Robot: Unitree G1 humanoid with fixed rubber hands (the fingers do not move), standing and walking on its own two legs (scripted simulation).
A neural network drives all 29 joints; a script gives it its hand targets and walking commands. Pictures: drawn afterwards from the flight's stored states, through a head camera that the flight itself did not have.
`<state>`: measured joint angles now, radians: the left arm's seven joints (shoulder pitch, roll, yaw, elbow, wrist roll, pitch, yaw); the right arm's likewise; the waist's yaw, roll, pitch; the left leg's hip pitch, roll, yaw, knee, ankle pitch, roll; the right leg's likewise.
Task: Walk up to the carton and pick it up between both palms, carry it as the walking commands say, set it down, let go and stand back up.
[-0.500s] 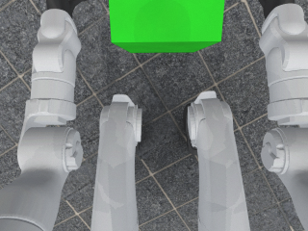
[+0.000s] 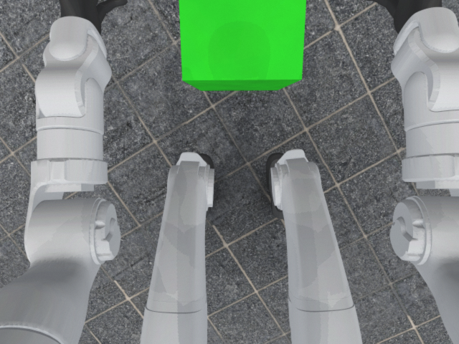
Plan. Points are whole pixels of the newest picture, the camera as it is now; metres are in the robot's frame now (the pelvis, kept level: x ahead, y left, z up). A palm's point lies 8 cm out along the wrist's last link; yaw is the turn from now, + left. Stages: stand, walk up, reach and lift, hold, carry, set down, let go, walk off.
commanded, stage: set down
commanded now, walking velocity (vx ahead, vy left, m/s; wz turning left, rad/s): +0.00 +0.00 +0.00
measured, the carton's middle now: (240, 53) +0.52 +0.00 -0.43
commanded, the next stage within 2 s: let go in 0.30 s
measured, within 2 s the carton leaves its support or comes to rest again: neither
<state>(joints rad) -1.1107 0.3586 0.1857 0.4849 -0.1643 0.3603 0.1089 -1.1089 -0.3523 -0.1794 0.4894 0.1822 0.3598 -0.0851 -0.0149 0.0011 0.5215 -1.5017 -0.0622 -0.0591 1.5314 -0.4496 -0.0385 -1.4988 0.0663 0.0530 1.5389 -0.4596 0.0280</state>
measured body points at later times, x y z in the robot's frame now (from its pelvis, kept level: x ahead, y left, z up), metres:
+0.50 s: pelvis +0.03 +0.01 +0.09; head +0.32 +0.01 +0.42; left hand +0.51 +0.20 -0.02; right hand +0.50 -0.20 -0.02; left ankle +0.13 +0.13 -0.54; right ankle +0.12 -0.12 -0.54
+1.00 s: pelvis +0.14 +0.00 +0.18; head +0.26 +0.00 +0.61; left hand +0.39 +0.22 +0.08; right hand +0.37 -0.22 +0.08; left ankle +0.12 +0.13 -0.54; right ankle +0.12 -0.12 -0.54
